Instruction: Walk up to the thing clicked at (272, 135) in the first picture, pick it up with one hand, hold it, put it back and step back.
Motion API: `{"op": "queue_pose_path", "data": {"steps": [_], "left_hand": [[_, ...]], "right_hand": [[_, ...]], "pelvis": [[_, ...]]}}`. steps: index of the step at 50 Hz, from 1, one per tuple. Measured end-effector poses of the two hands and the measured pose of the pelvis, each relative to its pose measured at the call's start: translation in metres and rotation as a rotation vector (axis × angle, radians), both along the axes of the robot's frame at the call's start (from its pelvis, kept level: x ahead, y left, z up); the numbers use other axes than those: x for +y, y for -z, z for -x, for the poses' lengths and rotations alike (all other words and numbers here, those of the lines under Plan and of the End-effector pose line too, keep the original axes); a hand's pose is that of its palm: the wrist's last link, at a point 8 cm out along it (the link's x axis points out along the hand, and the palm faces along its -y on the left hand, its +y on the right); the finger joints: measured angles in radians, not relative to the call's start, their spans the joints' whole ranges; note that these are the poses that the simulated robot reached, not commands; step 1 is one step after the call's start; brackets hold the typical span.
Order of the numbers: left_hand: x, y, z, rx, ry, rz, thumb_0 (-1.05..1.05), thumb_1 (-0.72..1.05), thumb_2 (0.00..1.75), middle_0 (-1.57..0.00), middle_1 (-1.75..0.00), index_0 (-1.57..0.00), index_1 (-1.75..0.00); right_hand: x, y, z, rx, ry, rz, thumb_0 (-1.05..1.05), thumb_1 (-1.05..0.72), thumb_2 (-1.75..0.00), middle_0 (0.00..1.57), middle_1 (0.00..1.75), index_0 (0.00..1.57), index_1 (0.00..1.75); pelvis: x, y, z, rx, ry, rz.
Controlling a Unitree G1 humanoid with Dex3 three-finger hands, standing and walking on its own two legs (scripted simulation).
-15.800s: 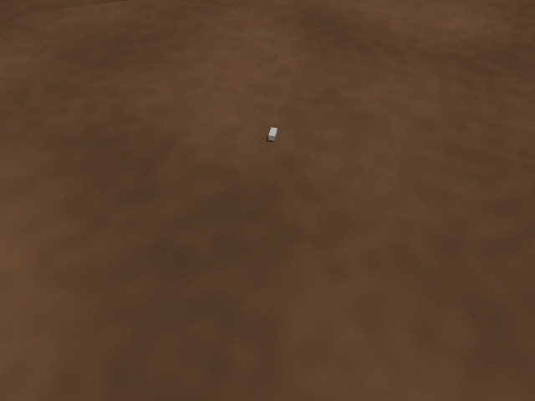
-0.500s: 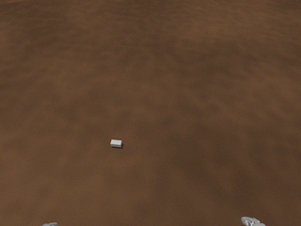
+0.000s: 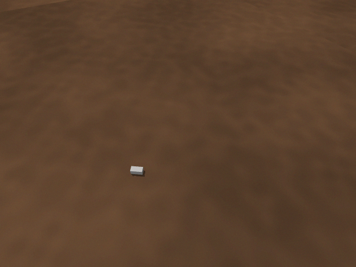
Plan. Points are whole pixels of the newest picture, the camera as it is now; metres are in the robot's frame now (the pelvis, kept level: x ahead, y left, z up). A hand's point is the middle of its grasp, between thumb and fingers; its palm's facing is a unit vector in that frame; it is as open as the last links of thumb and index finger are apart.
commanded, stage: stand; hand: left
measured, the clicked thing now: (136, 170) +0.79 +0.25 -0.77
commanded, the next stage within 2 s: walk up in 0.36 s
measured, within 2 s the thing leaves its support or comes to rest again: neither
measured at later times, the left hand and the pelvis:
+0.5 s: hand out of the picture +0.07 +0.27 -0.16, palm faces -0.02 -0.94 -0.35, open 7.4 cm; pelvis +0.02 +0.00 -0.01, yaw +0 degrees
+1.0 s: hand (70, 223) +0.26 +0.30 -0.15, palm faces -0.11 -0.92 -0.37, open 7.4 cm; pelvis +0.17 +0.03 -0.02, yaw -2 degrees
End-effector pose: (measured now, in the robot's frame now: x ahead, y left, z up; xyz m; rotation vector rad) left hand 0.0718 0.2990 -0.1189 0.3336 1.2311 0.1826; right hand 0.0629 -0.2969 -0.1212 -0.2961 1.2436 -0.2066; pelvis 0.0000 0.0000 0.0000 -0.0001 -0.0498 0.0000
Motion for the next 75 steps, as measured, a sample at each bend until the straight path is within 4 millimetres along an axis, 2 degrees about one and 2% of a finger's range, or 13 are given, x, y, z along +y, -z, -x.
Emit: {"op": "queue_pose_path", "data": {"steps": [9,21,26,32,36,43,49,54,59,64,67,71,75], "left_hand": [[-0.001,0.001,0.008,0.012,0.003,0.000,0.01,0.90,0.90,-0.20,-0.30,-0.21,-0.30],[0.001,0.000,0.007,0.011,-0.003,0.011,0.01,0.90,0.90,-0.20,-0.30,-0.21,-0.30],[0.017,0.001,0.010,-0.014,-0.035,-0.006,0.01,0.90,0.90,-0.20,-0.30,-0.21,-0.30],[0.055,0.011,0.010,0.047,-0.065,-0.014,0.01,0.90,0.90,-0.20,-0.30,-0.21,-0.30],[0.068,0.016,-0.015,0.082,-0.039,-0.019,0.01,0.90,0.90,-0.20,-0.30,-0.21,-0.30],[0.068,0.003,-0.091,0.011,0.037,-0.003,0.01,0.90,0.90,-0.20,-0.30,-0.20,-0.29],[0.051,-0.004,-0.172,-0.071,0.100,-0.014,0.01,0.90,0.90,-0.20,-0.30,-0.20,-0.29],[0.032,-0.006,-0.228,-0.189,0.106,-0.042,0.01,0.90,0.90,-0.20,-0.30,-0.21,-0.30],[0.022,-0.020,-0.247,-0.212,0.083,-0.030,0.01,0.90,0.90,-0.20,-0.30,-0.21,-0.30],[0.030,-0.020,-0.254,-0.164,0.073,-0.028,0.01,0.90,0.90,-0.20,-0.30,-0.21,-0.30],[0.041,-0.011,-0.259,-0.130,0.061,-0.027,0.01,0.90,0.90,-0.20,-0.30,-0.21,-0.30],[0.057,0.014,-0.271,-0.080,0.035,-0.014,0.01,0.90,0.90,-0.20,-0.30,-0.21,-0.30],[0.060,0.026,-0.286,-0.038,0.039,0.004,0.01,0.90,0.90,-0.20,-0.30,-0.21,-0.30]], "right_hand": [[-0.003,0.001,0.012,0.023,0.006,0.001,0.01,-0.90,-0.90,0.20,0.30,0.20,0.30],[-0.005,0.000,0.012,0.030,0.001,-0.009,0.01,-0.90,-0.90,0.20,0.30,0.20,0.30],[-0.011,0.000,-0.006,0.024,-0.026,0.025,0.01,-0.90,-0.90,0.20,0.30,0.20,0.30],[0.003,-0.009,-0.053,-0.038,-0.059,0.069,0.01,-0.90,-0.90,0.20,0.30,0.20,0.30],[0.016,-0.018,-0.072,-0.102,-0.036,0.078,0.01,-0.90,-0.90,0.20,0.30,0.20,0.30],[0.029,-0.023,-0.088,-0.074,-0.007,0.056,0.01,-0.90,-0.90,0.20,0.30,0.20,0.30],[0.021,-0.001,-0.108,-0.045,0.024,0.017,0.01,-0.90,-0.90,0.20,0.30,0.20,0.30],[0.010,0.025,-0.143,-0.019,0.019,-0.007,0.01,-0.90,-0.90,0.20,0.30,0.20,0.30],[0.010,0.018,-0.190,-0.044,-0.021,-0.024,0.01,-0.90,-0.90,0.20,0.30,0.20,0.30],[0.009,0.004,-0.227,-0.059,-0.053,-0.003,0.01,-0.90,-0.90,0.20,0.30,0.20,0.30],[0.011,-0.001,-0.245,-0.049,-0.062,0.034,0.01,-0.90,-0.90,0.20,0.30,0.20,0.30],[0.020,0.000,-0.269,-0.064,-0.054,0.089,0.01,-0.90,-0.90,0.20,0.30,0.20,0.30],[0.034,-0.007,-0.289,-0.100,-0.057,0.084,0.01,-0.90,-0.90,0.20,0.30,0.20,0.30]], "pelvis": [[-0.001,0.000,0.003,0.002,0.000,0.000],[-0.002,0.001,-0.006,0.019,0.001,0.001],[0.006,0.008,-0.023,0.018,-0.012,0.018],[0.031,0.015,-0.053,0.002,-0.017,0.022],[0.041,0.015,-0.075,0.001,0.000,0.003],[0.045,0.006,-0.119,-0.007,0.017,0.000],[0.035,0.016,-0.161,-0.019,0.028,-0.015],[0.020,0.032,-0.197,-0.030,0.015,0.000],[0.019,0.020,-0.224,-0.027,0.012,0.002],[0.024,0.014,-0.251,-0.009,0.012,0.010],[0.031,0.016,-0.266,-0.004,0.015,0.013],[0.045,0.028,-0.285,-0.005,0.018,0.009],[0.048,0.027,-0.297,0.000,0.030,0.004]]}}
